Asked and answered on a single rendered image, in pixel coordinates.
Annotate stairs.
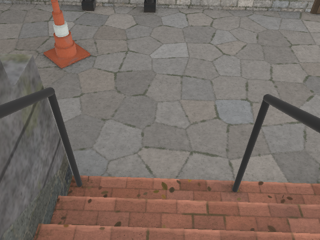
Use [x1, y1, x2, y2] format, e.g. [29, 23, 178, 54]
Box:
[33, 175, 320, 240]

